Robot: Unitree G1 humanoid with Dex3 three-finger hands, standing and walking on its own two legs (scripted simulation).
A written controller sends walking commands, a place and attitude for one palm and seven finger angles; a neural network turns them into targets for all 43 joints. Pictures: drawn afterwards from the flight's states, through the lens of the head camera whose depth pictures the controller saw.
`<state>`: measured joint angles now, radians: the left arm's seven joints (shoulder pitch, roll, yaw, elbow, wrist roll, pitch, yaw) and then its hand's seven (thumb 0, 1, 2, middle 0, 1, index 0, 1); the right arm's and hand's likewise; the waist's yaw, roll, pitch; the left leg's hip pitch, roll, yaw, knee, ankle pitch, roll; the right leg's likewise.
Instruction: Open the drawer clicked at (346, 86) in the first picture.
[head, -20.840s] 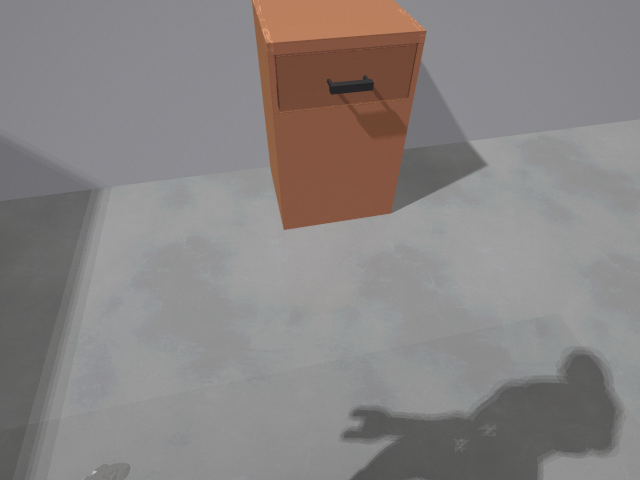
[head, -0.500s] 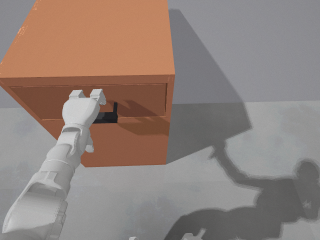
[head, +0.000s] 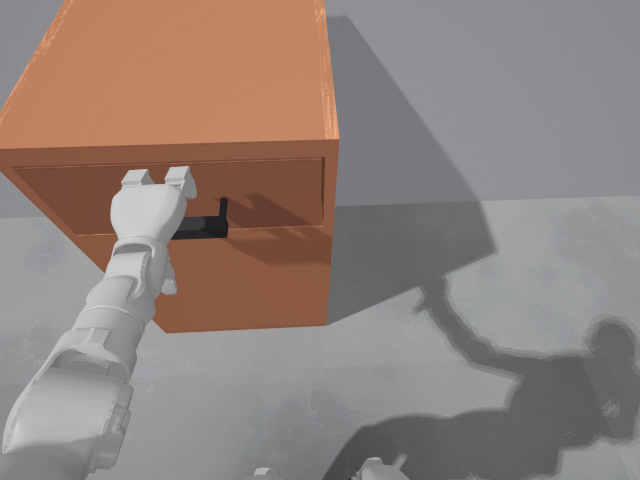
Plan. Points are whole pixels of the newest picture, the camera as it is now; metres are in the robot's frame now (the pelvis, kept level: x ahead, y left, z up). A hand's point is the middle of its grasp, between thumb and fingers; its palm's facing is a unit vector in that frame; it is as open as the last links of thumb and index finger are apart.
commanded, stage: re-aim the fingers above the handle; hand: left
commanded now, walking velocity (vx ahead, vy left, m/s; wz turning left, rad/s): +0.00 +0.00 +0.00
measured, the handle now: (185, 216) +0.52 +0.21 -0.07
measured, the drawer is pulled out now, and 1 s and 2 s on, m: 0.00 0.00 0.00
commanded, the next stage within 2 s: lower the fingers behind the handle in 1.50 s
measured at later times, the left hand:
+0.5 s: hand (165, 228) +0.46 +0.21 -0.01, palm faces -0.06 -0.04 -1.00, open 13.8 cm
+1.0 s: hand (164, 232) +0.45 +0.21 -0.01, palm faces -0.06 -0.04 -1.00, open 13.8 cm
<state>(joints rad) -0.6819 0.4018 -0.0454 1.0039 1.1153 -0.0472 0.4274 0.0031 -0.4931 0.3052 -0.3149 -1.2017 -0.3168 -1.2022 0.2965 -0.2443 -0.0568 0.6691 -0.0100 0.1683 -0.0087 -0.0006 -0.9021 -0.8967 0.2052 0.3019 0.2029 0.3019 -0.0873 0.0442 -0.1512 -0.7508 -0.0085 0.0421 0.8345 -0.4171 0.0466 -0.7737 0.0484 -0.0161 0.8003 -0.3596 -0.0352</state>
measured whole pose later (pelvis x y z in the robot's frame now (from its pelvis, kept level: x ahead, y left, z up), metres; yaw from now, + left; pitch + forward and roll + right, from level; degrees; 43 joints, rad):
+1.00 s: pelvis +0.00 +0.01 +0.00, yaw +0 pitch +19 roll -1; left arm -0.68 0.39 -0.06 1.00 1.11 -0.04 0.40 0.00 -0.49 0.31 -0.31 -1.20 -0.32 -1.20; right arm 0.30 -0.24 -0.06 0.67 -0.01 0.17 -0.01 0.00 -0.90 -0.90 0.21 0.30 0.20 0.30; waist -0.08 0.04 -0.15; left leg -0.75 -0.01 0.04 0.83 -0.42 0.06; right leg -0.76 0.05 -0.02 0.79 -0.36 -0.03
